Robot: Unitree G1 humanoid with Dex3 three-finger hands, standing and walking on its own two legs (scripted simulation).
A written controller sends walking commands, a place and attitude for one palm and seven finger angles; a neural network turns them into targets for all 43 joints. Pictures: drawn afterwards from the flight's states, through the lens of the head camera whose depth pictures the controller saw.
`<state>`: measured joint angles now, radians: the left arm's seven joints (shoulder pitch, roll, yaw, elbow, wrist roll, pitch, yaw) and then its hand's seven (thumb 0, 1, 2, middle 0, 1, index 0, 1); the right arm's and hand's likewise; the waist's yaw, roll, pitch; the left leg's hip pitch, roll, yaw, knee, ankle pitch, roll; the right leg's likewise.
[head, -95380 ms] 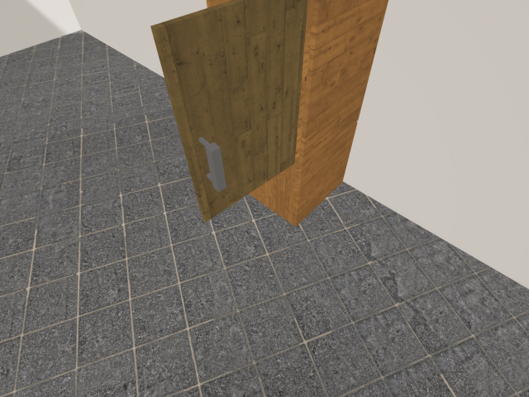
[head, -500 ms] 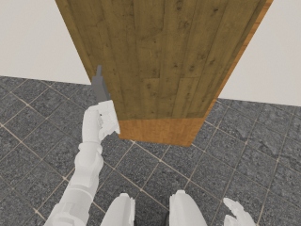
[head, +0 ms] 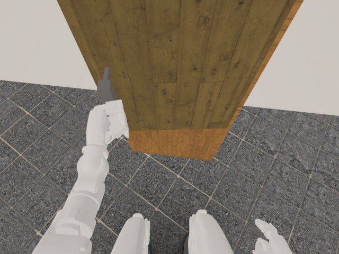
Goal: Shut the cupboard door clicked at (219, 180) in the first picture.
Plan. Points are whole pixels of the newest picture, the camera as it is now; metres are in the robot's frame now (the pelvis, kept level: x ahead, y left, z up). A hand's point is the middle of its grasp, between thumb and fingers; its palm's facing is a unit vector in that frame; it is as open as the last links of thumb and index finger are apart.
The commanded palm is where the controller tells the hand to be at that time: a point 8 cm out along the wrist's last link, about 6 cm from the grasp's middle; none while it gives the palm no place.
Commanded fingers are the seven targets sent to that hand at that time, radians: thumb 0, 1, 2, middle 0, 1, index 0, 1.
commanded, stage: push the door shut along its arc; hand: left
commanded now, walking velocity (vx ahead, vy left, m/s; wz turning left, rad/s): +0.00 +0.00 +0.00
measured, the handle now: (112, 96) +0.49 +0.15 +0.03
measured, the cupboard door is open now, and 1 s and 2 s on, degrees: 9 0 0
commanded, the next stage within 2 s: pull the fist back off the door in 0.74 s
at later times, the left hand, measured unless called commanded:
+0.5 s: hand (128, 105) +0.46 +0.11 +0.03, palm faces -0.16 -0.98 -0.07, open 3.1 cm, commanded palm +0.46 +0.14 +0.03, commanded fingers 0.00 0.90 0.90 -1.30 -1.50 -1.30 -1.50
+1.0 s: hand (134, 99) +0.48 +0.09 +0.03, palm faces +0.08 -1.00 +0.04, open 3.2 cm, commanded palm +0.48 +0.12 +0.03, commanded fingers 0.00 0.90 0.90 -1.30 -1.50 -1.30 -1.50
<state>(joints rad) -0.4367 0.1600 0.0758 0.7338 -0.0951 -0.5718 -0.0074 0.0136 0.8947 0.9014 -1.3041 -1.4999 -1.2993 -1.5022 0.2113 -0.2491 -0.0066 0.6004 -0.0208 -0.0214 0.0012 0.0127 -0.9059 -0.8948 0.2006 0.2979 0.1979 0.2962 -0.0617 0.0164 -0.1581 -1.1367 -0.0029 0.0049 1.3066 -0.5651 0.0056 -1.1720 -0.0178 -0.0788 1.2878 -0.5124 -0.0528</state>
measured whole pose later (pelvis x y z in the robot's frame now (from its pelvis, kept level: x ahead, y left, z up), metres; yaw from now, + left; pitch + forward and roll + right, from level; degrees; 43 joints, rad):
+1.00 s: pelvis -0.04 +0.02 -0.03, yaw +0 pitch +27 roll -3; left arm -0.99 0.20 0.18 1.23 -0.03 -0.55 0.21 0.01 0.90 0.90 -1.38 -1.50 -1.35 -1.50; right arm 0.28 -0.26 0.02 0.67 -0.07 -0.04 0.03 0.01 -0.91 -0.89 0.20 0.30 0.20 0.30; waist -0.18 0.02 -0.17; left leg -1.36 -0.02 -0.02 1.41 -0.52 0.03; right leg -1.36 -0.03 -0.10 1.34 -0.45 -0.03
